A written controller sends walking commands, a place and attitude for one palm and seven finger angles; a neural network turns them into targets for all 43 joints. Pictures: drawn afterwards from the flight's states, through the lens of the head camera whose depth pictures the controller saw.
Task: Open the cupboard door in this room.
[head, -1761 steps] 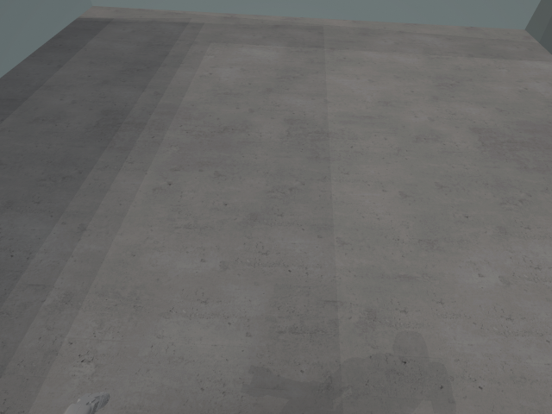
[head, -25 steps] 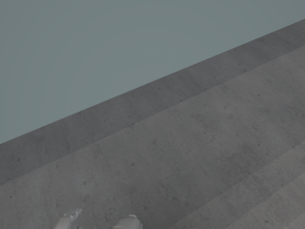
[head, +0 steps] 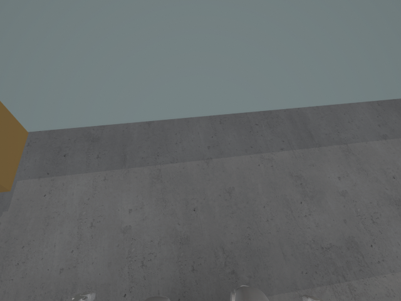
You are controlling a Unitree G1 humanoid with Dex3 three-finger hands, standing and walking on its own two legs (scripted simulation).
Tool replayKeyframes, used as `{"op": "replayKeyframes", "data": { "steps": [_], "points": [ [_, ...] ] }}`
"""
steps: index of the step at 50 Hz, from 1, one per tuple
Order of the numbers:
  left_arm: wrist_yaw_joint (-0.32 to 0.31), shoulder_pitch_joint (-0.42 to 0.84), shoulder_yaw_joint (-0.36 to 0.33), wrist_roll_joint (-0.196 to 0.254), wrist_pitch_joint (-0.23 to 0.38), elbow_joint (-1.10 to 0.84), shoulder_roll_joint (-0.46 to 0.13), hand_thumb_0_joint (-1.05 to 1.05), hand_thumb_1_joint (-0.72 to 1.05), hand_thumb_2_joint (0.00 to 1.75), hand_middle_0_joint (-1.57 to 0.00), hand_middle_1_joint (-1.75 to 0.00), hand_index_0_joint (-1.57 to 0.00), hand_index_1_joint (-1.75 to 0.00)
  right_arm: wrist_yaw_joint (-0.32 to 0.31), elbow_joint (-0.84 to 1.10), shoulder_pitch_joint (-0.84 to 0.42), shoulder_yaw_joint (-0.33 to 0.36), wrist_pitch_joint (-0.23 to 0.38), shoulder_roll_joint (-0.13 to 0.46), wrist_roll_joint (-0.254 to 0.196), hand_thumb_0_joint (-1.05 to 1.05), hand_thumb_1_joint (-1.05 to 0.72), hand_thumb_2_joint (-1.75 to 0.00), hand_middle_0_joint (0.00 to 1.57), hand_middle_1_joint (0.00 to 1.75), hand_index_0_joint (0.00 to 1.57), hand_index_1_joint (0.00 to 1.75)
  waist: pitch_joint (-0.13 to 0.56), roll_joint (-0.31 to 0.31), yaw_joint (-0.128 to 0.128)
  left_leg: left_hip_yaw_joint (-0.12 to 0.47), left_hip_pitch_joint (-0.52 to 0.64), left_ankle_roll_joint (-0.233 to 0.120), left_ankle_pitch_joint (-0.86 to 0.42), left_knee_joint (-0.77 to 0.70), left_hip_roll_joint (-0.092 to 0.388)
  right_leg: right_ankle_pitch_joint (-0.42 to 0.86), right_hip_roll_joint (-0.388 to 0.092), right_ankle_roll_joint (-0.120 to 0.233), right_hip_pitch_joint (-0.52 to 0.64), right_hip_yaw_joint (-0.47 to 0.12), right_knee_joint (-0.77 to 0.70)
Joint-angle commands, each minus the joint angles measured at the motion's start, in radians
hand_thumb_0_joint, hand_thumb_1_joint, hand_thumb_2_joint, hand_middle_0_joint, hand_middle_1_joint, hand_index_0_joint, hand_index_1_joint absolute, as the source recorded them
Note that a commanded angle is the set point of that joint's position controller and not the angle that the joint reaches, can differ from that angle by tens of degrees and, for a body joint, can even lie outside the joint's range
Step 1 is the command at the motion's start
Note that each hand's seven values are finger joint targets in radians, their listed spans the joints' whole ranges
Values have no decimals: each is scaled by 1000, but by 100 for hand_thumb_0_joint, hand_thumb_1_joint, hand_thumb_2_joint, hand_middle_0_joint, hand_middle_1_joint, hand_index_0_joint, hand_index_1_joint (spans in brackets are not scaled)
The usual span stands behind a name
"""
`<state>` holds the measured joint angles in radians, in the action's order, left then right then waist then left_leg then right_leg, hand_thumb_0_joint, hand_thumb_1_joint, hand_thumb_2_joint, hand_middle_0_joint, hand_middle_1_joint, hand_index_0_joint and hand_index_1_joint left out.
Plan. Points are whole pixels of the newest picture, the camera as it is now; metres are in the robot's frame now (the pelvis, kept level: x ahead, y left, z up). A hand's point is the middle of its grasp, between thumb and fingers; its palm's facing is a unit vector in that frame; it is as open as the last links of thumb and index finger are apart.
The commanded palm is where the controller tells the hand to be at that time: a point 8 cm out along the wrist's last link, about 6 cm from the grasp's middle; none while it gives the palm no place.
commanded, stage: turn to face it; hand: left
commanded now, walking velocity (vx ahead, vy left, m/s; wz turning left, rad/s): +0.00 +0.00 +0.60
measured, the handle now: out of the picture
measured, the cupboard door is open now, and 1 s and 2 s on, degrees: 51 51 51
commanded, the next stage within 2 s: take the last steps up to it in 1.64 s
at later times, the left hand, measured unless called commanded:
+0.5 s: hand out of the picture +0.01 +0.15 -0.17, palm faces +0.35 -0.91 -0.23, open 7.3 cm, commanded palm none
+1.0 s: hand out of the picture +0.04 +0.16 -0.15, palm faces +0.55 -0.78 -0.30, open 7.4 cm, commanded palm none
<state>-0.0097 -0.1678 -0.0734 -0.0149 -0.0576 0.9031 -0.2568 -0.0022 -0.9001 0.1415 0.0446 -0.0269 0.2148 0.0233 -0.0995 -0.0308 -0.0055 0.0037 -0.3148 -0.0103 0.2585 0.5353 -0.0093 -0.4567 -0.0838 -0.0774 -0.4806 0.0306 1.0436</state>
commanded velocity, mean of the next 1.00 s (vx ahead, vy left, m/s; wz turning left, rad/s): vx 0.00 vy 0.00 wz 0.60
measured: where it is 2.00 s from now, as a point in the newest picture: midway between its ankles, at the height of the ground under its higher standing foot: outside the picture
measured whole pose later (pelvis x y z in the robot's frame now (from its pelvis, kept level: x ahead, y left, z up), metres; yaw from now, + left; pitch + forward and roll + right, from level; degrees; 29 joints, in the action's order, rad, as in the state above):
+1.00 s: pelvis +0.06 -0.08 +0.00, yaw +36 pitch +2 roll +1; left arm -0.02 -0.14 -0.04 -0.02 0.00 0.84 -0.21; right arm 0.01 -0.93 0.16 0.08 -0.07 0.25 0.01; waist -0.10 0.04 0.02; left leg 0.08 -0.47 0.03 0.48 0.95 -0.04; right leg -0.35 -0.06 0.01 -0.28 0.08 0.60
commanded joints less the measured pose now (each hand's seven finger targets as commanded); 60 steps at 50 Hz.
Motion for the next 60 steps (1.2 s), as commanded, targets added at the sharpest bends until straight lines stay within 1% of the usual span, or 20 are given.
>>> {"op": "replayKeyframes", "data": {
  "steps": [1,5,6,7,8,9,12,21,25,26,27,28,34,40,44,45,46,47,52,60],
  "points": [
    [2,14,-13,1,31,-100,-49,0,90,90,-20,-30,-20,-30,-8,54,28,69,8,221,7,0,-90,-90,20,30,20,30,161,182,28,233,131,-145,-348,-157,220,11,29,-1,39,6,-166],
    [-1,-94,-18,6,48,-83,-66,0,90,90,-20,-30,-20,-30,-5,77,-39,77,-5,218,-1,0,-90,-90,20,30,20,30,169,176,-30,261,-24,-98,-264,-58,169,174,70,11,312,36,-509],
    [-8,-145,-30,-2,59,-76,-117,0,90,90,-20,-30,-20,-30,0,89,-43,74,-5,180,-10,0,-90,-90,20,30,20,30,182,44,-58,210,-145,-41,-86,45,92,221,-24,31,454,-48,-669],
    [-19,-165,-51,-19,68,-76,-219,0,90,90,-20,-30,-20,-30,7,112,-32,63,-4,105,-16,0,-90,-90,20,30,20,30,173,-293,-66,25,-324,47,264,307,-66,285,-324,142,523,-364,-768],
    [-19,-148,-37,-11,62,-87,-236,0,90,90,-20,-30,-20,-30,12,120,-50,66,-7,136,-7,0,-90,-90,20,30,20,30,150,-254,-69,51,-300,41,383,551,-36,358,-430,229,384,-379,-767],
    [-30,-109,-36,-8,63,-94,-183,0,90,90,-20,-30,-20,-30,9,107,-60,75,-21,133,-6,0,-90,-90,20,30,20,30,144,-257,-41,82,-300,40,341,678,-5,382,-396,237,336,-375,-758],
    [-24,-19,-4,-3,70,-114,-100,0,90,90,-20,-30,-20,-30,28,56,-28,57,-32,102,-6,0,-90,-90,20,30,20,30,98,-171,19,29,-293,72,158,718,31,617,-231,178,341,-63,-684],
    [-25,-146,-32,-13,72,-59,-146,0,90,90,-20,-30,-20,-30,34,72,-124,30,-20,57,-14,0,-90,-90,20,30,20,30,136,-156,-49,-95,-176,64,199,260,27,853,-288,195,504,54,-597],
    [-15,-109,-41,-5,69,-55,-164,0,90,90,-20,-30,-20,-30,28,60,-22,37,-7,96,-10,0,-90,-90,20,30,20,30,171,-118,17,-127,67,29,22,-13,1,791,-278,130,390,136,-436],
    [-10,-90,-39,3,65,-67,-149,0,90,90,-20,-30,-20,-30,26,38,62,53,1,153,-4,0,-90,-90,20,30,20,30,222,5,67,-40,266,-12,-200,-95,76,631,-241,76,241,175,-267],
    [0,-64,-21,10,60,-113,-74,0,90,90,-20,-30,-20,-30,20,31,140,86,7,281,6,0,-90,-90,20,30,20,30,242,331,108,388,423,-180,-616,-128,387,-99,-73,-9,-83,187,-9],
    [-10,1,-10,-3,44,-151,-81,0,90,90,-20,-30,-20,-30,14,12,192,87,-4,317,-3,0,-90,-90,20,30,20,30,240,267,120,418,367,-263,-648,-137,470,-248,-48,6,-127,50,95],
    [4,-17,-19,-4,28,-76,-73,0,90,90,-20,-30,-20,-30,-14,64,7,55,15,210,-1,0,-90,-90,20,30,20,30,148,164,16,198,160,-147,-417,-178,238,40,-27,-10,-62,-26,79],
    [2,18,-11,1,31,-109,-59,0,90,90,-20,-30,-20,-30,-5,58,15,71,6,225,6,0,-90,-90,20,30,20,30,156,184,24,256,119,-148,-340,-157,212,17,34,-7,62,6,-200],
    [-2,-76,-16,4,51,-98,-79,0,90,90,-20,-30,-20,-30,-3,73,-32,78,-3,218,-4,0,-90,-90,20,30,20,30,172,189,-25,283,-8,-94,-310,-54,153,193,74,8,313,31,-528],
    [-9,-129,-29,-1,62,-90,-123,0,90,90,-20,-30,-20,-30,1,84,-35,75,-2,178,-11,0,-90,-90,20,30,20,30,196,79,-53,242,-125,-44,-150,44,95,249,-27,30,467,-56,-668],
    [-20,-156,-48,-18,70,-85,-221,0,90,90,-20,-30,-20,-30,8,106,-26,64,-1,105,-18,0,-90,-90,20,30,20,30,193,-241,-63,50,-310,43,231,294,-64,344,-318,137,554,-351,-752],
    [-20,-144,-35,-12,66,-92,-238,0,90,90,-20,-30,-20,-30,12,117,-41,67,-4,131,-9,0,-90,-90,20,30,20,30,173,-236,-64,54,-296,44,386,536,-46,449,-434,231,424,-371,-745],
    [-28,-26,-9,-6,71,-115,-105,0,90,90,-20,-30,-20,-30,28,53,-36,53,-30,98,-9,0,-90,-90,20,30,20,30,113,-176,10,5,-278,79,175,648,38,717,-242,183,391,-18,-662],
    [-23,-122,-36,-15,69,-59,-165,0,90,90,-20,-30,-20,-30,33,68,-90,29,-12,64,-16,0,-90,-90,20,30,20,30,135,-166,-35,-112,-118,53,180,176,13,853,-287,178,477,70,-555]
  ]
}}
